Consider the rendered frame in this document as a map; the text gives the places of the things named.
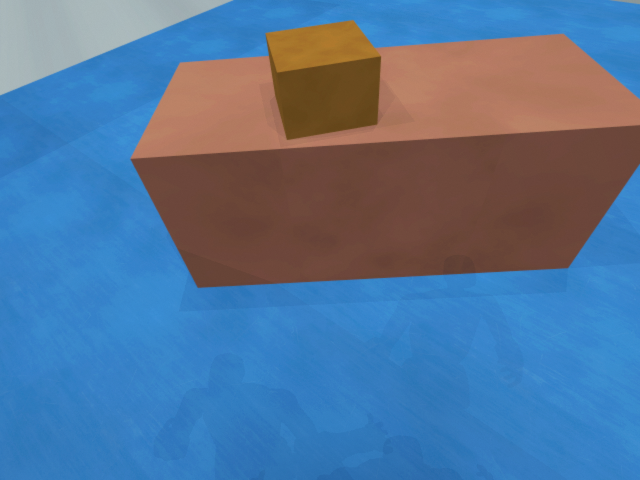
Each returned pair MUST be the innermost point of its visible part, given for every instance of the pedestal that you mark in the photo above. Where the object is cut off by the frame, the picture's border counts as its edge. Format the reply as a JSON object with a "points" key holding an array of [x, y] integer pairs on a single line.
{"points": [[488, 155]]}

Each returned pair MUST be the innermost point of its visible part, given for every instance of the carton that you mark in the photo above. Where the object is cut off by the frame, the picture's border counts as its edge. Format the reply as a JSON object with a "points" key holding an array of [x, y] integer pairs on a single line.
{"points": [[326, 78]]}

